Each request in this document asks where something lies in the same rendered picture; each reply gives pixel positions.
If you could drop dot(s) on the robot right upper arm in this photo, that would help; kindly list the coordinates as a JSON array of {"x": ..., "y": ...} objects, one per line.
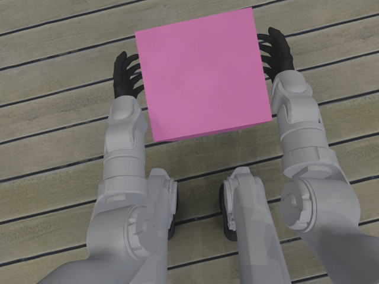
[{"x": 325, "y": 214}]

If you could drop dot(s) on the robot left upper arm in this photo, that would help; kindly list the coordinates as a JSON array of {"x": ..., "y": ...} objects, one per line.
[{"x": 118, "y": 241}]

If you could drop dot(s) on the robot right forearm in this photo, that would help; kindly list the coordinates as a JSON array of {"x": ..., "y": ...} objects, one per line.
[{"x": 302, "y": 133}]

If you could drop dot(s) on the robot right thigh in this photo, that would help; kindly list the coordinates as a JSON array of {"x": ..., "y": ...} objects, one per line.
[{"x": 261, "y": 260}]

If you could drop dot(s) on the right robot hand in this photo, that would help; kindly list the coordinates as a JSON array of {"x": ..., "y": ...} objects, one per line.
[{"x": 280, "y": 59}]

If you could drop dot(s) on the carton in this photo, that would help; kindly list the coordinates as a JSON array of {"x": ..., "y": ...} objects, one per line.
[{"x": 203, "y": 76}]

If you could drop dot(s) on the robot left forearm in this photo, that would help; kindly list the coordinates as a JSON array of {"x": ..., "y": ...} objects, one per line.
[{"x": 124, "y": 180}]

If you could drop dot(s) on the robot left foot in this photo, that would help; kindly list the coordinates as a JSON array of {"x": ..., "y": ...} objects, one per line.
[{"x": 171, "y": 231}]

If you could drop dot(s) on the left robot hand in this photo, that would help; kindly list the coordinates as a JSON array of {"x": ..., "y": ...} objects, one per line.
[{"x": 123, "y": 85}]

